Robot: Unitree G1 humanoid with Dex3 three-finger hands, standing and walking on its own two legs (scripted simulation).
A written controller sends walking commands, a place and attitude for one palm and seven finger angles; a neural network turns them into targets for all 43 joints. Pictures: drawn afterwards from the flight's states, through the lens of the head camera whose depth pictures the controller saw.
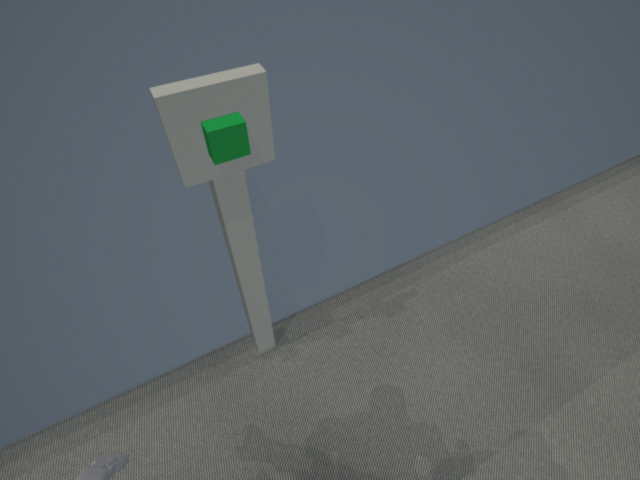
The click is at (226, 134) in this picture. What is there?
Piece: button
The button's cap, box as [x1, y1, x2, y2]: [201, 112, 250, 164]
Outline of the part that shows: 238,112 201,122 208,152 215,164 250,153 245,121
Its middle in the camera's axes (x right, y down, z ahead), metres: -0.15 -0.16 +0.60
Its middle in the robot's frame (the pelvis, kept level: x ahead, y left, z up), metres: +0.57 +0.18 +0.11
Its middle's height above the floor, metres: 0.88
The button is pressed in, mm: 0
